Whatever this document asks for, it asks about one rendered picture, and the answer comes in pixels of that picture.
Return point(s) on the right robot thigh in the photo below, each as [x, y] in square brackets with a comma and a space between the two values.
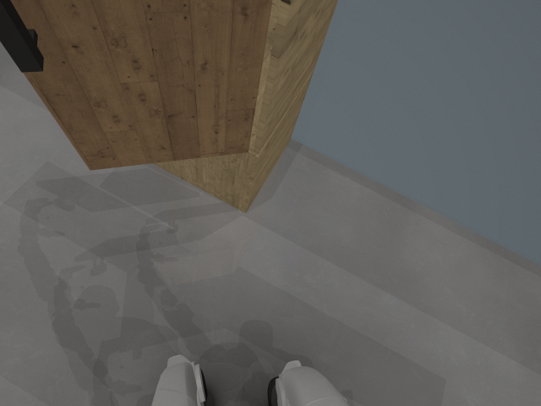
[305, 386]

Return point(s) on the cupboard door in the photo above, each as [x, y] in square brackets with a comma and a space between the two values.
[134, 82]

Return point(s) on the robot thigh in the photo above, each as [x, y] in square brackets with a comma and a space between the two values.
[305, 386]
[180, 385]

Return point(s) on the handle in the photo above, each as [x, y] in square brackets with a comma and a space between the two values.
[20, 42]

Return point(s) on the left robot thigh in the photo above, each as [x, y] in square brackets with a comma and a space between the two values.
[180, 385]

